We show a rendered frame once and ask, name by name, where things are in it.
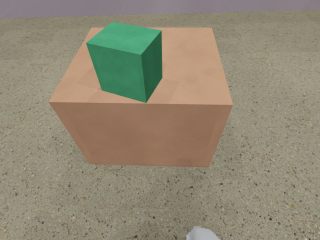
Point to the pedestal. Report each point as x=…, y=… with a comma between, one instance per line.
x=179, y=126

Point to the right robot thigh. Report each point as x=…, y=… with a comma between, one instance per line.
x=201, y=234

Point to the carton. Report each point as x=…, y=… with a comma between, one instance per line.
x=127, y=60

